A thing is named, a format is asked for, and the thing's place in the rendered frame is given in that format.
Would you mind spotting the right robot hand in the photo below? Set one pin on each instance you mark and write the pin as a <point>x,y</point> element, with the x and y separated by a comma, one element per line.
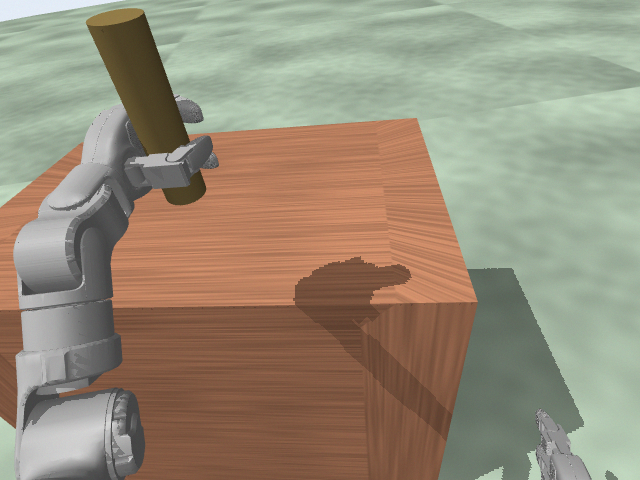
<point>553,454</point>

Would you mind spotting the left robot arm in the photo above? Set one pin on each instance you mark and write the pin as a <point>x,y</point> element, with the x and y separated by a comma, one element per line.
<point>63,264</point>

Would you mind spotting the can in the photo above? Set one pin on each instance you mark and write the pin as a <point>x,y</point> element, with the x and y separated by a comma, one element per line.
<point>128,50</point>

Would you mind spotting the left robot hand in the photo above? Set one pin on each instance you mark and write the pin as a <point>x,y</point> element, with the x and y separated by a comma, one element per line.
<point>111,140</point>

